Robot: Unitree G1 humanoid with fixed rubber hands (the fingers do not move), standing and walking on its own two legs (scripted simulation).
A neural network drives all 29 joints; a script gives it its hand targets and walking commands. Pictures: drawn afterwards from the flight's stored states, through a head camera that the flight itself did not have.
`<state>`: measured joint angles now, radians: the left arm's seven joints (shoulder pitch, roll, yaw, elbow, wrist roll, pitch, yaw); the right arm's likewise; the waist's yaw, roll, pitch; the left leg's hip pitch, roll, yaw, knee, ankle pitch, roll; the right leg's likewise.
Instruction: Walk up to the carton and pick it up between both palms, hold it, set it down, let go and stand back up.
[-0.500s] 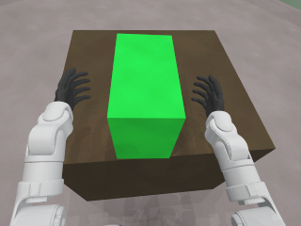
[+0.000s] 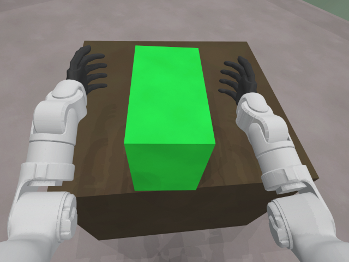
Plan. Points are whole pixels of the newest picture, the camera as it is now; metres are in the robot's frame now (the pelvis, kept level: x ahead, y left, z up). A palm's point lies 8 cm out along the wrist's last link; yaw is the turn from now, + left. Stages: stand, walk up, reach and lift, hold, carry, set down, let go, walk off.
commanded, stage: reach and lift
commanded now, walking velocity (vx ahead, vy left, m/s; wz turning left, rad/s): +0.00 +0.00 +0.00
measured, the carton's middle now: (166, 119) +0.46 +0.04 +0.00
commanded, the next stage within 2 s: none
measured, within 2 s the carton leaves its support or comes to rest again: neither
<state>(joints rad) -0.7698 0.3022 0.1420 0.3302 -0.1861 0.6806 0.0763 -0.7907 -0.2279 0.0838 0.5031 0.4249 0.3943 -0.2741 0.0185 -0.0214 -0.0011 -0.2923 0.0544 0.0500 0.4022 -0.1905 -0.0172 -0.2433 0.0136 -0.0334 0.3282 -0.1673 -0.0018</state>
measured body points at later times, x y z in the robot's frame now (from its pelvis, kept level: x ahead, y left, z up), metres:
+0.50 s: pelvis +0.00 +0.00 +0.00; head +0.06 +0.01 +0.45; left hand +0.43 +0.22 +0.09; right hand +0.44 -0.13 +0.08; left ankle +0.00 +0.12 -0.75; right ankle +0.00 -0.12 -0.75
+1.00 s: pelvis -0.01 +0.01 -0.01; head +0.05 +0.02 +0.43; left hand +0.43 +0.21 +0.05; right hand +0.43 -0.12 +0.05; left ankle +0.00 +0.12 -0.75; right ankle +0.00 -0.12 -0.75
